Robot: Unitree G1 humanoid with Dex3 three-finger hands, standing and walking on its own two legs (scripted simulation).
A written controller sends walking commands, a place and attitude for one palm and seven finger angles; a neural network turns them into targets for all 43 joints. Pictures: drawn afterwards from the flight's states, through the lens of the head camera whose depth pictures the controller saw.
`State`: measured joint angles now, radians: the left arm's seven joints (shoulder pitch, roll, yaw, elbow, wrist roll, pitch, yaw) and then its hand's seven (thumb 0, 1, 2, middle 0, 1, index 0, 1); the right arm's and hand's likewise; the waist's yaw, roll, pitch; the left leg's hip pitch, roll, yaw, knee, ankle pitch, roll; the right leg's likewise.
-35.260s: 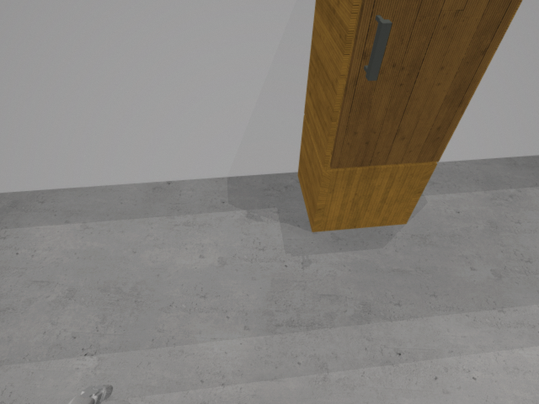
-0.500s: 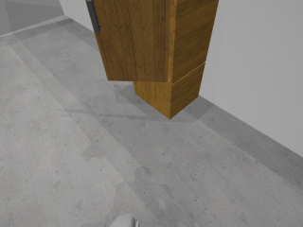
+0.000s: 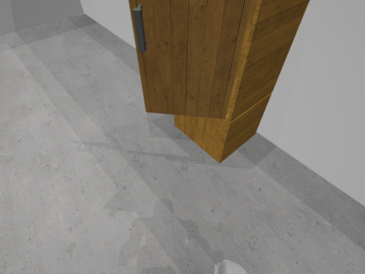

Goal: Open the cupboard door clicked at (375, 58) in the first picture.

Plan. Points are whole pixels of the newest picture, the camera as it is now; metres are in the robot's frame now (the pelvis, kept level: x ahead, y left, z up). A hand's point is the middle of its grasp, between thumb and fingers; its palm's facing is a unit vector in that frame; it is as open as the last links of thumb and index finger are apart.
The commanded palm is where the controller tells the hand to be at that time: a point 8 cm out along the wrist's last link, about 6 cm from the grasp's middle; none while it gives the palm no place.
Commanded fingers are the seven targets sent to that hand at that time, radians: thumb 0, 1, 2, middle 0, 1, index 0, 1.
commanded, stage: take the last steps up to it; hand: left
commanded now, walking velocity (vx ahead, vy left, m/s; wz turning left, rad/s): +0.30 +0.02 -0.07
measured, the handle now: (141, 28) +0.88 +0.22 +0.11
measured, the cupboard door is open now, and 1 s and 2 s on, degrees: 42 42 42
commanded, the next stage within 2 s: come to a stop and stand still in 0.58 s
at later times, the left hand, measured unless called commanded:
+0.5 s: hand (133, 228) +0.26 +0.16 -0.16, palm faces +0.03 -0.98 -0.21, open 7.0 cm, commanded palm none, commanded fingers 0.00 0.90 0.90 -0.20 -0.30 -0.20 -0.30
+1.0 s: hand (126, 198) +0.35 +0.20 -0.18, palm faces +0.00 -0.98 -0.18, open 7.4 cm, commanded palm none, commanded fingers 0.00 0.90 0.90 -0.20 -0.30 -0.20 -0.30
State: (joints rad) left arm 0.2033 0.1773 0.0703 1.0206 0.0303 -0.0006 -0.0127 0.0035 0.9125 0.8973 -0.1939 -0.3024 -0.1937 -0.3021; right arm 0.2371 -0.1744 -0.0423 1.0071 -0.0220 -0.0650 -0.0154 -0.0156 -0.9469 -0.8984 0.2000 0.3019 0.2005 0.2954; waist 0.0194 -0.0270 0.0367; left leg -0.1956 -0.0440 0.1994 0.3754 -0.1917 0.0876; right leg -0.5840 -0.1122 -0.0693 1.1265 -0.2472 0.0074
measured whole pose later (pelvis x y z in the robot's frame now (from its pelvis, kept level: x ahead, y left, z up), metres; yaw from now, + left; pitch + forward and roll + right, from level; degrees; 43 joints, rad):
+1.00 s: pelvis +0.30 +0.02 +0.00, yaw -3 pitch +2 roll -2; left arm 0.20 0.19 0.06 1.02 0.02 0.07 0.01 0.00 0.91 0.90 -0.20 -0.30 -0.20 -0.30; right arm 0.14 -0.16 -0.02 1.01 -0.02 0.01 -0.05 -0.01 -0.94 -0.90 0.20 0.30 0.20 0.30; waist 0.01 -0.02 0.07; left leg -0.31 0.05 0.13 0.46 -0.19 0.05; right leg -0.47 -0.02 -0.01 1.02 -0.43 0.04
